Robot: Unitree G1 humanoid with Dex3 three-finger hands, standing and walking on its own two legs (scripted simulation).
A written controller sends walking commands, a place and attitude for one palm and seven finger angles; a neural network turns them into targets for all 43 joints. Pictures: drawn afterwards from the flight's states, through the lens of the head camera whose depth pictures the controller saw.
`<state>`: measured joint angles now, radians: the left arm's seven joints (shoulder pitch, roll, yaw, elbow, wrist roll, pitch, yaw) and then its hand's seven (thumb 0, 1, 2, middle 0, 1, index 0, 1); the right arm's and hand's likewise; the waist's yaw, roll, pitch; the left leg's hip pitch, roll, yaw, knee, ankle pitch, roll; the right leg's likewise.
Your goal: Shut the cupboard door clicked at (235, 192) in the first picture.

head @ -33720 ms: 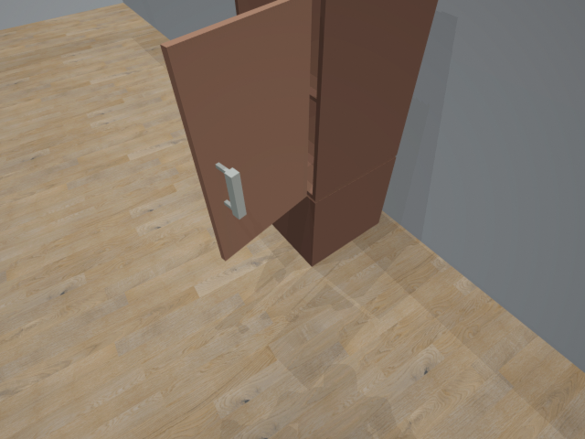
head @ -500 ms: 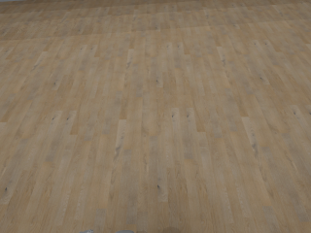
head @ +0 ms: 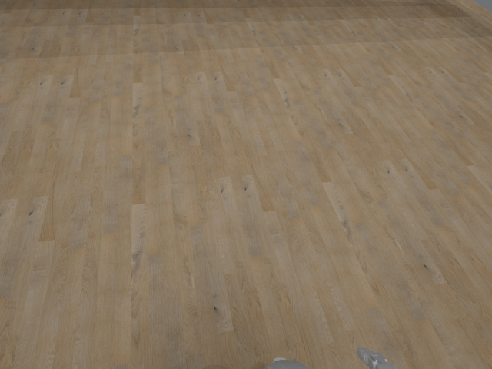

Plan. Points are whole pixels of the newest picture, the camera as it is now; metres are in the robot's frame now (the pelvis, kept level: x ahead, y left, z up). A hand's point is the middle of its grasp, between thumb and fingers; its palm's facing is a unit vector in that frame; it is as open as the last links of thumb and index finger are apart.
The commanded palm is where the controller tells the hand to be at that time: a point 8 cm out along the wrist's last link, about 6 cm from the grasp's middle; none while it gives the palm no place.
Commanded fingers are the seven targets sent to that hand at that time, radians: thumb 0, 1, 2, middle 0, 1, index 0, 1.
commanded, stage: turn to face it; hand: left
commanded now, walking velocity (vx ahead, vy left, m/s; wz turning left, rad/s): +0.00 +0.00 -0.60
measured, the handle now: out of the picture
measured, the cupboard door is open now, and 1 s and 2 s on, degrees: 64 64 64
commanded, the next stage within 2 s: none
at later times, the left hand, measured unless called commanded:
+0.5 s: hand (193, 327) +0.21 +0.11 -0.15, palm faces -0.35 -0.90 -0.27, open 7.4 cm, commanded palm none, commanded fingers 0.00 0.90 0.90 -0.20 -0.30 -0.20 -0.30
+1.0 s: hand (187, 307) +0.25 +0.13 -0.18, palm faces -0.53 -0.83 -0.20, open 7.4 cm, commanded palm none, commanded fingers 0.00 0.90 0.90 -0.20 -0.30 -0.20 -0.30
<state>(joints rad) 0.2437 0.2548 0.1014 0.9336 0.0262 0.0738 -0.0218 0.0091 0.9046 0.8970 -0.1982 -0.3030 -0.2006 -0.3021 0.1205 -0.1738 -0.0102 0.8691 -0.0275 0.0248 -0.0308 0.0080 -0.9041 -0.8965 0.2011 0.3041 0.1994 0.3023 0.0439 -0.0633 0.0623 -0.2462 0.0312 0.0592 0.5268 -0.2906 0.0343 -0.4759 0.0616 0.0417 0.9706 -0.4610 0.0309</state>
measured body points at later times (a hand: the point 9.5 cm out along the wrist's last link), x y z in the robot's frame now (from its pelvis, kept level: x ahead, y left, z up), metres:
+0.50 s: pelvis +0.01 -0.03 -0.01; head +0.06 -0.07 +0.43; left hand +0.22 +0.16 -0.13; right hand -0.07 -0.30 -0.17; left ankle -0.01 +0.10 -0.68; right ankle -0.04 -0.13 -0.74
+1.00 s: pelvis +0.07 -0.01 +0.00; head +0.14 -0.01 +0.45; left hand +0.28 +0.17 -0.16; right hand +0.02 -0.27 -0.12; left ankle +0.12 +0.08 -0.74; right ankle -0.06 -0.10 -0.64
